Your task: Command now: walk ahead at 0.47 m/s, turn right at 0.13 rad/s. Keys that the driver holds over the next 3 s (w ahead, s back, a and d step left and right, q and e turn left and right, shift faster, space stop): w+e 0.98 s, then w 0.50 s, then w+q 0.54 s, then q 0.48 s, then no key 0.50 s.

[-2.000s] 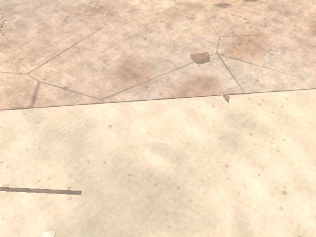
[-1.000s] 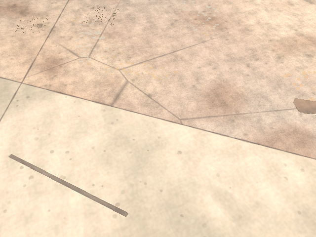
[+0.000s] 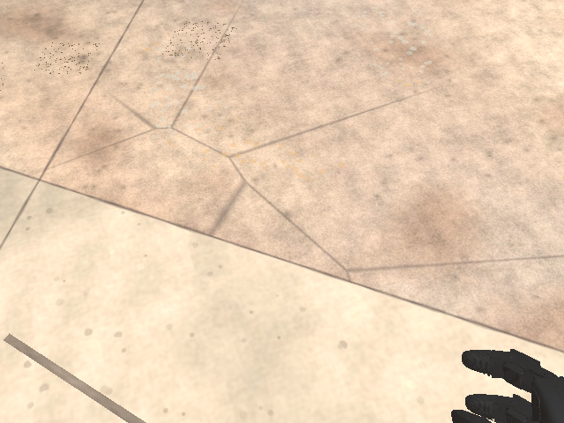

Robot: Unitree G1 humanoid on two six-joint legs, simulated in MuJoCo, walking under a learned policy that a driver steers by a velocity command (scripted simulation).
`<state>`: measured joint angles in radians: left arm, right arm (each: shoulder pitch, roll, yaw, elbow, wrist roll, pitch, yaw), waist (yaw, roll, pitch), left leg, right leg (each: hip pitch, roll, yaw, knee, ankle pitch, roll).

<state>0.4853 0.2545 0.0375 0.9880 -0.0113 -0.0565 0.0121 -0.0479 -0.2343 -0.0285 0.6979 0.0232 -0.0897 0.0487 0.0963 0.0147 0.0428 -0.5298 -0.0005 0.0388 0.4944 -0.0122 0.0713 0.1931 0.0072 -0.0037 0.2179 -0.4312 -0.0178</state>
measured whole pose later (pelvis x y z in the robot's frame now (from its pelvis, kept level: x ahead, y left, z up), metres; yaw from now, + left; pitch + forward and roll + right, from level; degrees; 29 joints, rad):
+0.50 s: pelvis +0.28 -0.01 +0.01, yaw -14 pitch +1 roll +3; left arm 0.10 0.25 0.05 0.75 -0.02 -0.04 -0.05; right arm 0.30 -0.28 -0.07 0.92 0.01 -0.07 -0.01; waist -0.07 -0.03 0.04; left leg 0.11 -0.02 0.27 0.23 -0.35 -0.01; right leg -0.63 -0.10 -0.02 0.65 -0.03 -0.05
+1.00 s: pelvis +0.56 -0.11 +0.02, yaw -31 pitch +2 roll +0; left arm 0.37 0.29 0.08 0.73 -0.02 -0.04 0.02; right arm 0.01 -0.28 -0.04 0.73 0.01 -0.11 0.03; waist 0.08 0.05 0.02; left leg -0.55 0.02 -0.08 0.50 0.03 -0.04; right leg -0.07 0.10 0.18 0.41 -0.36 -0.06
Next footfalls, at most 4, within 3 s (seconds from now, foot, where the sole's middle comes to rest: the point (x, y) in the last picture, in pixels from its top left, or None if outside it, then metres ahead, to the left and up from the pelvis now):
0.02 left None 0.20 0.11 -0.76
0.56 right None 0.46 -0.17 -0.76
1.04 left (369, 288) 0.80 -0.10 -0.76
1.56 right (509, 273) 0.88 -0.47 -0.76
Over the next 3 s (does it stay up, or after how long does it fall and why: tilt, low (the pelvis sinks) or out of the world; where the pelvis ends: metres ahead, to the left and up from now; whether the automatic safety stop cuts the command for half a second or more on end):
stays up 1.23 -0.47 0.02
